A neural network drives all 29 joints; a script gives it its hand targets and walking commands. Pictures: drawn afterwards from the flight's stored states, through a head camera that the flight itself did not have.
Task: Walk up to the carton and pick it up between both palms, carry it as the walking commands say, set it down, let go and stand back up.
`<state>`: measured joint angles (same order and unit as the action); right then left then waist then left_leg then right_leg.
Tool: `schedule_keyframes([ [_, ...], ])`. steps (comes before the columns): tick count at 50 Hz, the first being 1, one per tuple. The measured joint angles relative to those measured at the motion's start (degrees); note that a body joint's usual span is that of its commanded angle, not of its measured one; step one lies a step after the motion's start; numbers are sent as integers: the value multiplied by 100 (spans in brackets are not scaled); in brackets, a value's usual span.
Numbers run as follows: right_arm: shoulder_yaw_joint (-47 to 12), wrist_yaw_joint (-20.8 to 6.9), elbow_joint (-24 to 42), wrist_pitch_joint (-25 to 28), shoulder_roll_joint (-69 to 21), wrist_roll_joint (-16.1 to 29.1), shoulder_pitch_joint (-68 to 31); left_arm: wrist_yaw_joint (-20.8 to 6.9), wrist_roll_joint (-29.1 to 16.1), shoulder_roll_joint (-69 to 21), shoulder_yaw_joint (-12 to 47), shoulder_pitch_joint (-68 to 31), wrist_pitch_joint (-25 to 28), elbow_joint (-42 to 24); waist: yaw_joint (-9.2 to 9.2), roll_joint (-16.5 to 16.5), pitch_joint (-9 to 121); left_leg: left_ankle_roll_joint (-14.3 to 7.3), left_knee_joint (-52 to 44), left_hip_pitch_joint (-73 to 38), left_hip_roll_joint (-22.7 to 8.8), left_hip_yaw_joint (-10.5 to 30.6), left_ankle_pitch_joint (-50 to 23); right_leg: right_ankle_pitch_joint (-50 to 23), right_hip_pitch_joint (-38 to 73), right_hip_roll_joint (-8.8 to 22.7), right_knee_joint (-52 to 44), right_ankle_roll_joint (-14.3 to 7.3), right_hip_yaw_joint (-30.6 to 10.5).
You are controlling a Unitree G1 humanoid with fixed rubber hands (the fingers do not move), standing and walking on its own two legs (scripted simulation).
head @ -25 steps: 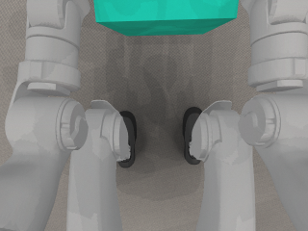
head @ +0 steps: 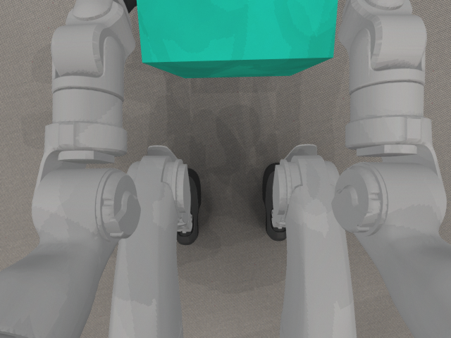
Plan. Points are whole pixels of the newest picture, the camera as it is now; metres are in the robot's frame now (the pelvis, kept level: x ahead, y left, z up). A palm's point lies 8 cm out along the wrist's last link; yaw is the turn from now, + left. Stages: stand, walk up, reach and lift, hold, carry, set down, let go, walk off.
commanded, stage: reach and lift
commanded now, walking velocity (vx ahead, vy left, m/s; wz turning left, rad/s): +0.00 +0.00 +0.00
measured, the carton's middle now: out of the picture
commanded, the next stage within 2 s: none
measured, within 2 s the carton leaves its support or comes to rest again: neither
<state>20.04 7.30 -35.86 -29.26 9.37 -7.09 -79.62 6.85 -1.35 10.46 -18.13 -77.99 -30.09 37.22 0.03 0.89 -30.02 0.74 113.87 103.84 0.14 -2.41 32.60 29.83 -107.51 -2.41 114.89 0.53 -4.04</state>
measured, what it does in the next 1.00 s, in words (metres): rises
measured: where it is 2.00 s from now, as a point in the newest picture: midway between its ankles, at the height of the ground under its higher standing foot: (231, 217)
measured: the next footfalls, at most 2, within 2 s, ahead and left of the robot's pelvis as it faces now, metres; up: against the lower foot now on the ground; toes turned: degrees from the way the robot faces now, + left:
none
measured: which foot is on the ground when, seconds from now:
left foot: down 0.00-1.00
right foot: down 0.00-1.00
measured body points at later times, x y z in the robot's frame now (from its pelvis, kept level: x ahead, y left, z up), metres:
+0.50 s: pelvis -0.01 +0.00 +0.05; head +0.31 -0.01 +0.36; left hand +0.54 +0.14 -0.03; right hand +0.54 -0.16 -0.03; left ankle +0.14 +0.13 -0.41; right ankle +0.14 -0.12 -0.41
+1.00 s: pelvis -0.01 +0.00 +0.10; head +0.28 -0.02 +0.43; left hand +0.52 +0.14 +0.03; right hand +0.52 -0.16 +0.03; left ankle +0.14 +0.13 -0.41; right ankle +0.14 -0.12 -0.41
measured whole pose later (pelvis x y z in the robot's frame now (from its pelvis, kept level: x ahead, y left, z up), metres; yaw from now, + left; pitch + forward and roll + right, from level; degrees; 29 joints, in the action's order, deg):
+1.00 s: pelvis -0.01 +0.00 +0.10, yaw -1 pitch +14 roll +3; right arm 19.7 7.6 -33.9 -30.5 5.8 -8.7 -71.7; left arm 4.8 2.4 7.9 -19.4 -70.3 -31.3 35.8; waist 0.0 1.7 -29.9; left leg 0.7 95.2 80.8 0.3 -2.4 28.5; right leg 26.1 -84.1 -2.4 96.3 0.8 -4.6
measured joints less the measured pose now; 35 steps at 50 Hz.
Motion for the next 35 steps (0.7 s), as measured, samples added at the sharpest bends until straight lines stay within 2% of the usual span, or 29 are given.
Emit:
schedule_keyframes([
  [7,294,0,-280,173,-40,-61,-295,-125,258,-54,-377,-308,125,276,0,24,180,0,-247,-57,5,0,-169,-168,68,-1,-251,0,-6],
  [10,281,25,-49,56,-53,-62,-363,-173,266,-36,-382,-350,154,195,-1,41,-40,0,-340,-279,5,0,-176,-173,295,-1,-348,8,-10],
  [14,304,-12,-148,59,-107,-157,-315,-182,314,-49,-377,-223,98,155,0,63,16,0,-467,-350,5,0,-177,-173,374,-1,-481,14,-14],
  [17,107,4,170,-65,-153,-157,-12,-198,314,-65,-206,43,5,-104,-1,63,-2,0,-601,-523,7,0,-177,-172,555,-1,-619,26,-21],
  [21,59,4,225,-150,-202,-157,262,-177,314,-83,-79,223,-153,-141,-1,63,-1,0,-762,-823,11,0,-183,-170,865,-1,-784,43,-30],
  [27,65,-8,169,-120,-219,-156,352,-151,315,-128,-74,334,-144,-130,0,66,26,0,-964,-1240,12,0,-218,-197,1281,-1,-980,43,-35],
  [32,227,-36,-183,82,-248,-159,242,-142,371,-228,-346,337,-68,-23,0,72,258,0,-1121,-1270,14,1,-301,-274,1307,-2,-1127,33,-38],
  [35,227,-28,-127,33,-263,-159,251,-165,371,-251,-350,412,-10,-24,-1,76,293,0,-1266,-1344,14,1,-352,-322,1379,-2,-1267,31,-41],
])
